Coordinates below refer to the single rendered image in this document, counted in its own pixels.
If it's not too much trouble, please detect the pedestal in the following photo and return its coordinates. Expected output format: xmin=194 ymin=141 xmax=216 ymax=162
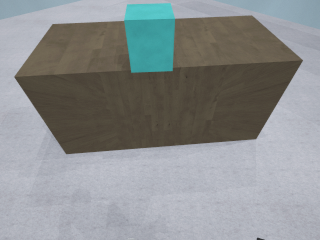
xmin=14 ymin=15 xmax=303 ymax=154

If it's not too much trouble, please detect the carton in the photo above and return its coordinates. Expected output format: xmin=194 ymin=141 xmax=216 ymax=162
xmin=124 ymin=3 xmax=175 ymax=73

